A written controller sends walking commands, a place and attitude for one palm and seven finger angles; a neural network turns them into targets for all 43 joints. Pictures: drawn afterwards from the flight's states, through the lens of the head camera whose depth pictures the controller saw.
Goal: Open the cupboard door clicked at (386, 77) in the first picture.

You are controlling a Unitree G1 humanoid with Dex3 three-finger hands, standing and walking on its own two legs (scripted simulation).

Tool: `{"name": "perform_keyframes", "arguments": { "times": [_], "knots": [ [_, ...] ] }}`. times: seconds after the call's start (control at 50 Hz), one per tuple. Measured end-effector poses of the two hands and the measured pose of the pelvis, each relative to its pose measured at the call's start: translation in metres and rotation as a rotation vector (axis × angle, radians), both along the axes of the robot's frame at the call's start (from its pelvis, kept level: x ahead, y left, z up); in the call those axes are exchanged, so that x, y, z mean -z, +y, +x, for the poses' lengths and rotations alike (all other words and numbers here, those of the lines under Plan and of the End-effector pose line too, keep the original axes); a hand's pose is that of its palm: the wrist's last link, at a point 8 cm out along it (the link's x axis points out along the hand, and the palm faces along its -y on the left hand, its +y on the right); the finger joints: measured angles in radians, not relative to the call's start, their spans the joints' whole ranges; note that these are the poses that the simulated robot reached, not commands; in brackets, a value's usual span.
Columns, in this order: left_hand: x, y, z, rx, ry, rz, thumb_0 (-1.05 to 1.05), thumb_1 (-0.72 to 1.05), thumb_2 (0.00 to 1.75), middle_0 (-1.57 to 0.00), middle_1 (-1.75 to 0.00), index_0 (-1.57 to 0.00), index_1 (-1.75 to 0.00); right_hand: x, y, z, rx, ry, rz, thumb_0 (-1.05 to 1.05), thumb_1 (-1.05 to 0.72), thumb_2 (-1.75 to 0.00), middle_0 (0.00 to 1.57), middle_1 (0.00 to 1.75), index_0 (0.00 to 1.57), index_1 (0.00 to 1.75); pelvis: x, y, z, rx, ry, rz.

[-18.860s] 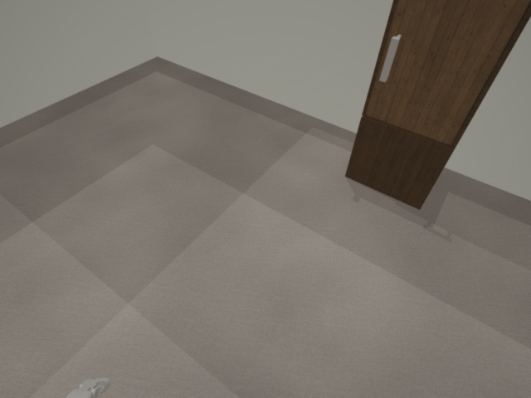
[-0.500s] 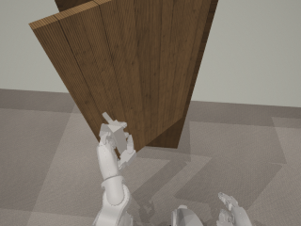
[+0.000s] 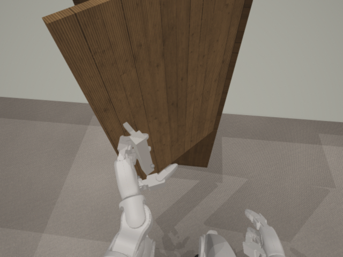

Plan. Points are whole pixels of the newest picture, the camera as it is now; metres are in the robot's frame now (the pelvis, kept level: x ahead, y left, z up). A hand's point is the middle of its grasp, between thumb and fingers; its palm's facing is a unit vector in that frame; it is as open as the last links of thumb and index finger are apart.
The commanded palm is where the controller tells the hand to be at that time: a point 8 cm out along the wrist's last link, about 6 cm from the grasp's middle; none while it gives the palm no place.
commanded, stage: open thumb and fingers to let go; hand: left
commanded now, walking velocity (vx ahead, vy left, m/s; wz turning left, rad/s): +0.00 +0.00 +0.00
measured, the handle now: (138, 149) +0.36 +0.10 +0.03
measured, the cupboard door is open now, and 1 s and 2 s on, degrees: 46 51 49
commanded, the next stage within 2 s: slide the hand sideways off the handle in 0.40 s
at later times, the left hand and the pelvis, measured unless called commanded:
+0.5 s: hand (153, 169) +0.31 +0.06 +0.03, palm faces +0.26 -0.97 -0.03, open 15.1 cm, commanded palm +0.26 +0.10 +0.03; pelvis -0.01 +0.02 +0.00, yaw -1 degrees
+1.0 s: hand (149, 194) +0.25 +0.06 +0.03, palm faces -0.16 -0.99 -0.03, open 16.3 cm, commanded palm +0.23 +0.13 +0.03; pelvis -0.01 +0.03 -0.02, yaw -1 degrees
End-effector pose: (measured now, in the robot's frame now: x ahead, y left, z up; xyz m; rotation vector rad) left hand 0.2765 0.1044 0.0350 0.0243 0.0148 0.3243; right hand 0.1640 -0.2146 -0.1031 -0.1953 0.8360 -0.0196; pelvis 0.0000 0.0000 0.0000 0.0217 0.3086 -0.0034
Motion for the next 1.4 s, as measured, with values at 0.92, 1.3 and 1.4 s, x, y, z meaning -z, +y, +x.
{"name": "perform_keyframes", "arguments": {
  "times": [0.92, 1.3, 1.4],
  "knots": [
    [0.000, 0.008, -0.030, 0.482, -0.027, -0.039, -0.01, -0.50, 0.30, -0.17, -0.31, -0.16, -0.32, -0.011, 0.017, -0.009, 0.028, -0.074, -0.007, 0.01, -0.90, -0.90, 0.20, 0.30, 0.20, 0.30, 0.011, 0.031, -0.011, 0.012, -0.012, -0.009],
    [0.002, 0.045, -0.055, 0.464, 0.021, -0.016, -0.01, -0.50, 0.30, -0.19, -0.31, -0.19, -0.32, -0.012, 0.020, 0.014, 0.025, -0.099, -0.004, 0.02, -0.90, -0.90, 0.20, 0.30, 0.20, 0.30, 0.015, 0.025, 0.001, 0.008, 0.003, -0.019],
    [0.004, 0.054, -0.059, 0.466, 0.029, -0.005, -0.01, -0.50, 0.30, -0.19, -0.32, -0.19, -0.32, -0.012, 0.013, 0.020, 0.031, -0.107, -0.022, 0.02, -0.90, -0.90, 0.20, 0.30, 0.20, 0.30, 0.018, 0.023, 0.004, 0.009, 0.012, -0.021]
  ]
}}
